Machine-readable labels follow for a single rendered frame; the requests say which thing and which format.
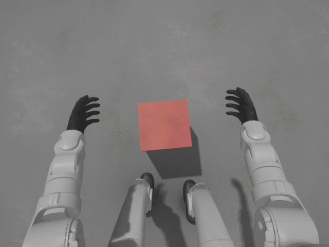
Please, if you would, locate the carton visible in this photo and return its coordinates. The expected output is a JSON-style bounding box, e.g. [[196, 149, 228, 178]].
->
[[137, 99, 192, 151]]

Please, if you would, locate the robot left foot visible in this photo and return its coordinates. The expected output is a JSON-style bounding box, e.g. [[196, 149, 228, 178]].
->
[[140, 173, 154, 215]]

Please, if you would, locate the right robot upper arm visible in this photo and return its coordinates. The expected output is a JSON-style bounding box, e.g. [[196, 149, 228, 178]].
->
[[254, 206, 329, 247]]

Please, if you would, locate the robot left forearm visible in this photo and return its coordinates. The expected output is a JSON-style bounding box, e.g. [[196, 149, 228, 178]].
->
[[22, 130, 86, 247]]

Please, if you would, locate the left robot hand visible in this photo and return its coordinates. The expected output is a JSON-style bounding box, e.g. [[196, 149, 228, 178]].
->
[[67, 95, 100, 134]]

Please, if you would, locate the right robot hand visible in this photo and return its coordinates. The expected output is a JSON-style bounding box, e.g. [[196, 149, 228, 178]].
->
[[225, 87, 258, 124]]

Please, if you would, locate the robot left thigh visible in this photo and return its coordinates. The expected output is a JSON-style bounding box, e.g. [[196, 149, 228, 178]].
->
[[107, 184, 153, 247]]

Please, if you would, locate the left robot upper arm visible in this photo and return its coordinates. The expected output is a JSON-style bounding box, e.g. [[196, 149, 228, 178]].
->
[[24, 217, 85, 247]]

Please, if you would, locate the robot right forearm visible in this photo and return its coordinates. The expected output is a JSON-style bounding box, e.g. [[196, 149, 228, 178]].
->
[[240, 120, 319, 244]]

